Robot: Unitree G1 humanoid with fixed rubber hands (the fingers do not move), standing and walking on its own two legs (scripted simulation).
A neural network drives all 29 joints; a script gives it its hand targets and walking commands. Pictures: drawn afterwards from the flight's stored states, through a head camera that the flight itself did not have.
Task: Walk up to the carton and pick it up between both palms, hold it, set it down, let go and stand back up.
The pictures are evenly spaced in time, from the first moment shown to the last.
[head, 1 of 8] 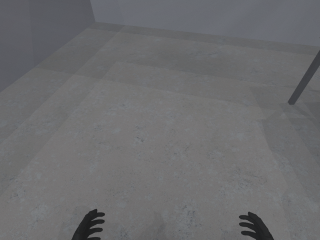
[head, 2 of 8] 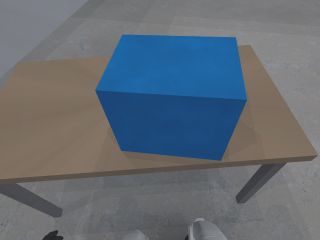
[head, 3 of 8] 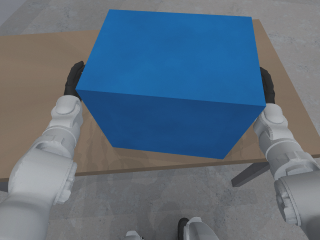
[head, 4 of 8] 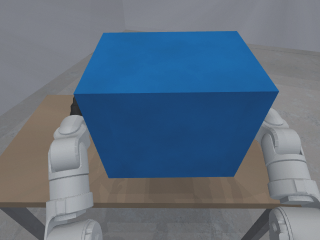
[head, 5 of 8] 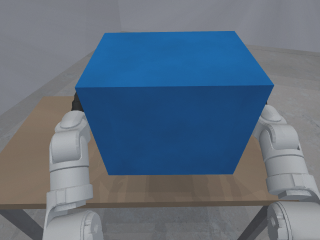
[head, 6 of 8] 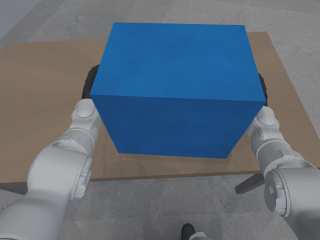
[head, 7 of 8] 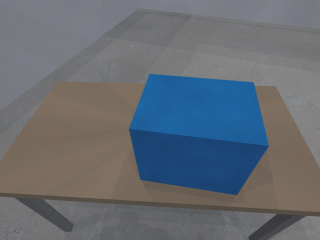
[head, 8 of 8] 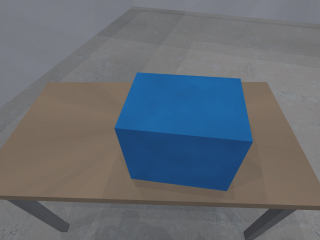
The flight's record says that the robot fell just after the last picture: no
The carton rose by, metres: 0.20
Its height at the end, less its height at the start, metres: +0.00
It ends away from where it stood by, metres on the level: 0.03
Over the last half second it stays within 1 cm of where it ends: yes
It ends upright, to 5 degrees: yes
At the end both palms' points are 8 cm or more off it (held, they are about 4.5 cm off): yes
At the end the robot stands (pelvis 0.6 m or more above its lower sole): yes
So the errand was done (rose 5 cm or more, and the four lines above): yes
